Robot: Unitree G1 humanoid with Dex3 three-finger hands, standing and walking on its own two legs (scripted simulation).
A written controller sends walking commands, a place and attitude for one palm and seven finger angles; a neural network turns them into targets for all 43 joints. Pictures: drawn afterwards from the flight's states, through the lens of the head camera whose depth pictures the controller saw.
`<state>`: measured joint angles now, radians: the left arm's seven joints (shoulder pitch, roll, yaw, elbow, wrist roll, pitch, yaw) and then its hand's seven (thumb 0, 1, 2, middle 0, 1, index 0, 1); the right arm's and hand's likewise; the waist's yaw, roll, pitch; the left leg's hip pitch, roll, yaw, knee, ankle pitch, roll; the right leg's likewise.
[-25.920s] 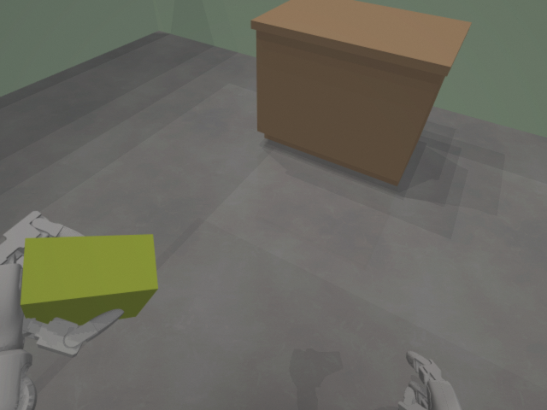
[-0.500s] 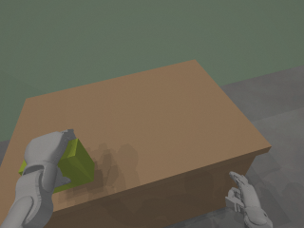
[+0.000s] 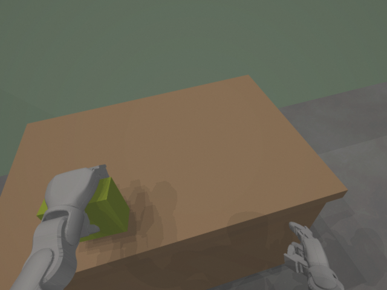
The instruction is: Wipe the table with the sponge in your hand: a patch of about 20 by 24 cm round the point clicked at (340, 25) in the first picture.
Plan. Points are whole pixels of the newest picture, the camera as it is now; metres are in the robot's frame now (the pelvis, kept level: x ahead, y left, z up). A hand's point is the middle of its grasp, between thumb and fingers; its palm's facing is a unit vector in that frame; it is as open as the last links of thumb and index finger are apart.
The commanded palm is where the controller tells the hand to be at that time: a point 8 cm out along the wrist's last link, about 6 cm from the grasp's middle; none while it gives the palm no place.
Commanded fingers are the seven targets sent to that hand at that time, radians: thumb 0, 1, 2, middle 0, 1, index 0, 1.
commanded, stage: move the sponge above the wiping area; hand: left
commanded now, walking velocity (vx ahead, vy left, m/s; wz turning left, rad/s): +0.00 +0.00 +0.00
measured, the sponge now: (92, 216) +0.23 +0.27 +0.03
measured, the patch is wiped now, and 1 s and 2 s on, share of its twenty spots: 0.00 0.00 0.00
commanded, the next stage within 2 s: none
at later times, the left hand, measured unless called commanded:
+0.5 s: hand (95, 198) +0.25 +0.26 +0.07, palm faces +0.00 -0.09 -1.00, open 10.2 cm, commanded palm +0.21 +0.26 +0.14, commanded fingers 0.00 0.10 1.30 -1.20 -1.60 -1.20 -1.60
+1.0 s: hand (86, 194) +0.25 +0.28 +0.07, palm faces +0.03 -0.06 -1.00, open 10.2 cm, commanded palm +0.22 +0.28 +0.13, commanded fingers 0.00 0.10 1.30 -1.20 -1.60 -1.20 -1.60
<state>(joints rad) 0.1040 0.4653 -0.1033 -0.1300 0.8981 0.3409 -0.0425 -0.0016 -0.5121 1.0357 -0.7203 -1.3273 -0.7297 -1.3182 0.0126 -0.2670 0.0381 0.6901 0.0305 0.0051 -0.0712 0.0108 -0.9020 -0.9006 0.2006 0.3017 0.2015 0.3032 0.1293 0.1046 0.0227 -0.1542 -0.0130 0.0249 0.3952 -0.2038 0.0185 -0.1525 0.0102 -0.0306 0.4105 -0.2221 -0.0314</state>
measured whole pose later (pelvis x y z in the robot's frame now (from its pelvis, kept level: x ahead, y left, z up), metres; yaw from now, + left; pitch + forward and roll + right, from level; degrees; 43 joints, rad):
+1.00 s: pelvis +0.00 -0.01 +0.00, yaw +0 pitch -2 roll +0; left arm 0.04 0.47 -0.05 0.02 0.93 0.29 0.09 0.00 -0.51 1.04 -0.72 -1.32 -0.73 -1.32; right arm 0.03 -0.26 0.01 0.72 0.04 -0.01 -0.08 0.01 -0.90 -0.90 0.20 0.30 0.20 0.30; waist 0.12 0.09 0.01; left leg -0.16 0.01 0.02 0.41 -0.21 0.00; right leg -0.15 0.04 -0.03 0.41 -0.22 -0.05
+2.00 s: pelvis +0.00 -0.01 +0.00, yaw +0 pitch -2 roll +0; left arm 0.04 0.44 -0.05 -0.05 0.88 0.53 0.09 0.00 -0.51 1.04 -0.72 -1.33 -0.73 -1.32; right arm -0.01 -0.25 0.04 0.72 0.06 0.05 -0.03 0.01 -0.90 -0.90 0.20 0.30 0.20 0.30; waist 0.11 0.11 -0.02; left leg -0.15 0.00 0.02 0.39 -0.20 0.01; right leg -0.15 0.02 -0.02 0.40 -0.22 -0.04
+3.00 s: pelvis +0.00 +0.00 +0.00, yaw +1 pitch -2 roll +0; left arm 0.08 0.42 -0.11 -0.06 0.87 0.52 -0.01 0.00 -0.50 1.04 -0.72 -1.34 -0.73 -1.33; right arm -0.01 -0.28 0.04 0.68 0.07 0.04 -0.04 0.01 -0.90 -0.90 0.20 0.30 0.20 0.30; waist 0.10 0.12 -0.02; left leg -0.16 -0.01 0.01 0.40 -0.20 0.01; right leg -0.15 0.02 -0.04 0.41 -0.22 -0.03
